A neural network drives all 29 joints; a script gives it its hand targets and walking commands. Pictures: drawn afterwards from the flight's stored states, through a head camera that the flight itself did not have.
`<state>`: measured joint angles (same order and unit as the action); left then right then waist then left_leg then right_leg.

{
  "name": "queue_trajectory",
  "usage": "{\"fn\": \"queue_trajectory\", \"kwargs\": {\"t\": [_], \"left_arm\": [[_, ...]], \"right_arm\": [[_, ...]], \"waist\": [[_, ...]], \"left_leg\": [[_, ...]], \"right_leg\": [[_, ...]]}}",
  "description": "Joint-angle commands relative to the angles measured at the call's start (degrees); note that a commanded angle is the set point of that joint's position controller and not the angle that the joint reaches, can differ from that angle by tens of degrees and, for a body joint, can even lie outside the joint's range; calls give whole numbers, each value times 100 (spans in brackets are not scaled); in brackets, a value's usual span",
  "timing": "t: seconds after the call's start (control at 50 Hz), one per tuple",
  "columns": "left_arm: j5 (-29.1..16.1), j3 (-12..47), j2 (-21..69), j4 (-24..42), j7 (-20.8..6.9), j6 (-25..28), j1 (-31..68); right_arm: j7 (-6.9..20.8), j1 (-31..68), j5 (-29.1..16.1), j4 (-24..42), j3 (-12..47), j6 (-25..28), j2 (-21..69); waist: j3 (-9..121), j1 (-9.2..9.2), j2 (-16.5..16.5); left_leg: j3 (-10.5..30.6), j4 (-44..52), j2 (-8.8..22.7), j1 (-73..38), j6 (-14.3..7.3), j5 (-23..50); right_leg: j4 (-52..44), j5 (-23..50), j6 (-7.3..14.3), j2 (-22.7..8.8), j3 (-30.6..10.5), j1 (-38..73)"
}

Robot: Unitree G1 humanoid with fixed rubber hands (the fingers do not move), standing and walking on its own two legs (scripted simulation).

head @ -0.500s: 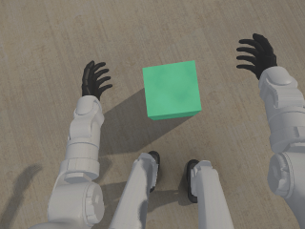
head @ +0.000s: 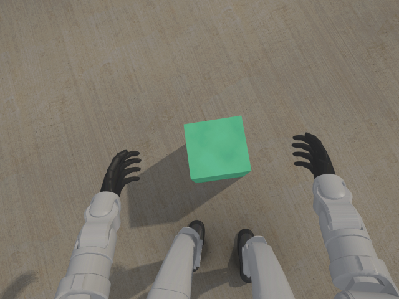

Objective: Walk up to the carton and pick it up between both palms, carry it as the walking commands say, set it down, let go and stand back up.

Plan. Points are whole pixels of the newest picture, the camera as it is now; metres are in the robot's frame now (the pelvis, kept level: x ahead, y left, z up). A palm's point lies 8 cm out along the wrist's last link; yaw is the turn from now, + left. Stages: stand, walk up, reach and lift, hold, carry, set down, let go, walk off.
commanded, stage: let go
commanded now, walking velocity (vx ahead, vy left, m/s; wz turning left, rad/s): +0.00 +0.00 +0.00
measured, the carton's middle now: (216, 153) +0.47 +0.03 -0.58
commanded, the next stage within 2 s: stand in 0.96 s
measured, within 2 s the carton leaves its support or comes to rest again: neither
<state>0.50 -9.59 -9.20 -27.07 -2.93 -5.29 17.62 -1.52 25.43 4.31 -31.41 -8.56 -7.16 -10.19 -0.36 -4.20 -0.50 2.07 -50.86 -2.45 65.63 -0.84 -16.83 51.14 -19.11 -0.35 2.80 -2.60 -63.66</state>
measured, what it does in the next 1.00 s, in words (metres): rises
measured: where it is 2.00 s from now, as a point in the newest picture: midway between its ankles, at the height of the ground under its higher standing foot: (220, 259)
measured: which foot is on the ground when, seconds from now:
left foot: down 0.00-1.00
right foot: down 0.00-1.00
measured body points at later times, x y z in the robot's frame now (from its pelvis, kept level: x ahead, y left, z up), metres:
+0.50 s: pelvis +0.05 +0.00 +0.07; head +0.09 -0.01 +0.51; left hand +0.20 +0.23 -0.02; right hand +0.24 -0.23 -0.02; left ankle +0.05 +0.10 -0.67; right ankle +0.03 -0.12 -0.67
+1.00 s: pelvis +0.05 -0.02 +0.06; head +0.04 -0.01 +0.51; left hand +0.20 +0.24 -0.02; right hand +0.21 -0.26 -0.03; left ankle +0.05 +0.10 -0.67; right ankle +0.03 -0.12 -0.67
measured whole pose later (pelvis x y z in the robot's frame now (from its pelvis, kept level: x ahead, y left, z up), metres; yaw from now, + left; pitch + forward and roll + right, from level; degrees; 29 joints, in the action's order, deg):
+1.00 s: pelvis +0.05 -0.02 +0.06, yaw +3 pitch -4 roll +0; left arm 3.1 -2.6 -13.2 -29.7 -0.4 -4.5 -13.8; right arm 0.5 -14.8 2.1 -33.3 -0.8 -2.0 -13.0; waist -1.9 -0.5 1.2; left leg 4.3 -30.8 -2.2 9.8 0.2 -17.2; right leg 30.8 -20.0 1.6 1.9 -0.5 -7.1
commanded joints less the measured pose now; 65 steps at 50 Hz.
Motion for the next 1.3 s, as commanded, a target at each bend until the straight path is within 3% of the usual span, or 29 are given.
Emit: {"fn": "queue_trajectory", "kwargs": {"t": [0.0,0.02,0.1,0.14,0.18,0.2,0.22,0.26,0.34,0.38,0.42,0.44,0.48,0.54,0.64,0.68,0.7,0.86,0.88,0.92,0.94,0.98,1.0,1.04,1.06,1.1,1.22,1.24,1.28], "left_arm": [[-31,235,-710,1562,-86,306,-814],[-121,7,-792,687,-94,260,-341],[-273,299,-649,697,-87,407,-1325],[-201,599,-523,1041,-69,534,-2497],[-157,450,-610,971,7,519,-2089],[-272,646,-539,826,-3,536,-2381],[-316,480,-795,642,-17,539,-1964],[-346,615,-700,842,-39,478,-2550],[-176,662,-657,1291,7,471,-3027],[-296,599,-791,983,-4,406,-2819],[-296,617,-798,1039,-3,357,-2582],[-294,765,-652,976,-42,270,-2687],[-34,581,-782,991,-59,92,-2801],[153,402,-857,939,-81,63,-2868],[200,294,-880,812,-131,-173,-2796],[122,317,-978,1091,-73,-303,-2423],[65,406,-954,945,-89,-411,-2606],[71,333,-1064,1298,158,-747,-2619],[71,333,-976,1392,183,-812,-2508],[369,292,-1497,200,309,425,-2961],[386,322,-1343,75,396,636,-3175],[371,411,-1187,-174,421,845,-3017],[295,473,-1206,-261,468,863,-3079],[269,575,-946,-491,431,991,-3118],[155,578,-995,-662,401,976,-3321],[155,505,-1179,-859,453,970,-3441],[194,615,-1163,-1324,488,874,-3534],[198,638,-1084,-1457,511,844,-3575],[129,596,-1301,-1630,561,815,-3751]], "right_arm": [[-47,-326,40,1531,-199,371,-926],[-18,8,-87,638,-248,339,-705],[115,-1152,-23,724,-42,559,-677],[155,-2286,83,1120,52,696,-487],[218,-1870,-11,676,20,750,-716],[188,-1996,-56,834,200,760,-469],[226,-1464,-261,1058,184,779,-691],[271,-2333,-130,1011,238,724,-542],[340,-3379,9,745,0,678,-756],[433,-3023,-179,963,291,638,-542],[408,-2970,-249,1152,467,569,-763],[415,-3276,-139,1084,275,554,-836],[490,-3392,-181,1204,237,348,-897],[567,-3458,-257,1314,425,362,-730],[603,-3237,-295,1678,401,167,-798],[570,-3424,-376,1245,450,149,-721],[527,-3342,-388,1501,603,82,-599],[348,-3489,-441,1225,609,213,-615],[316,-3403,-427,1338,495,188,-914],[57,-4347,-162,58,366,717,-1450],[41,-4050,-124,18,374,842,-1352],[77,-3926,-202,-170,437,1017,-1084],[126,-3965,-234,-178,432,1095,-913],[122,-3927,-274,-466,561,1194,-779],[135,-4062,-240,-635,494,1170,-940],[52,-4293,-315,-806,501,1180,-925],[22,-4652,-323,-1291,571,1055,-749],[50,-4772,-332,-1351,633,1069,-706],[39,-4871,-301,-1511,628,1003,-659]], "waist": [[5411,-28,-348],[3555,-106,-131],[2658,145,408],[3372,219,-121],[2253,-42,-395],[2171,102,86],[1874,117,-343],[1927,200,350],[1272,374,-541],[323,323,139],[80,269,421],[356,528,169],[-237,470,48],[-95,322,-232],[-103,199,323],[-347,317,-346],[-319,307,376],[8,259,187],[-258,383,429],[-262,433,671],[-496,214,459],[11,325,-399],[173,408,126],[714,296,-265],[941,260,202],[893,219,72],[290,230,150],[595,284,-311],[116,322,-206]], "left_leg": [[-117,499,39,-4527,319,2701],[-9,755,62,-4020,258,1892],[156,1204,122,-4423,295,2189],[262,1382,170,-5398,325,2817],[338,1531,179,-5729,382,3113],[365,1544,182,-5420,324,3029],[292,1497,226,-5318,376,2817],[348,1814,228,-6054,285,2995],[249,2176,162,-6426,397,3255],[97,2565,61,-5794,240,1819],[94,2792,128,-5801,148,1785],[-12,2720,81,-6210,236,1857],[4,2915,28,-6061,81,743],[-24,2782,-75,-6383,110,1419],[-4,2841,-48,-6030,-90,793],[-98,2843,3,-5808,7,743],[-163,2786,-83,-6104,-17,509],[-239,2621,-90,-5813,86,634],[-279,2545,-74,-5810,52,516],[384,2632,452,-4799,324,-26],[419,2537,594,-4944,166,254],[580,2534,539,-4707,47,570],[643,2416,456,-4603,7,739],[631,2277,555,-4959,-88,1722],[685,2097,523,-5044,-104,2246],[642,2015,460,-4764,-125,3071],[624,2160,333,-4241,-95,1367],[550,2053,364,-4641,-99,1438],[855,2055,455,-4663,-231,1783]], "right_leg": [[-764,1903,4,76,73,3367],[-997,886,44,11,163,2421],[-1308,1334,-10,38,247,3142],[-1494,1484,-22,145,232,3547],[-1784,1170,50,104,251,3064],[-1780,1479,95,83,128,3574],[-1887,983,63,97,28,3072],[-2047,1529,-2,69,146,3902],[-2492,1709,79,70,147,4760],[-2678,1415,3,9,133,5254],[-2798,1522,-135,29,167,5598],[-2925,1590,-34,-8,106,5576],[-3110,788,-24,-82,113,5501],[-3152,1349,-11,-157,94,5521],[-2934,980,-76,-135,98,5707],[-2906,1077,-42,-195,-5,5874],[-2967,923,-57,-184,48,5611],[-2661,1426,-129,-110,6,6144],[-2770,1171,-96,-245,-133,6014],[-3021,-1110,-1,-773,-148,5270],[-3050,-726,4,-825,-407,4979],[-2645,5,37,-824,-379,5348],[-2647,207,112,-858,-441,5530],[-2338,1357,145,-847,-358,5779],[-2179,1699,137,-741,-199,5881],[-1961,2738,73,-777,-4,6124],[-2054,1999,206,-882,-19,5738],[-2118,2091,175,-882,-125,5697],[-2158,1233,160,-760,-22,5060]]}}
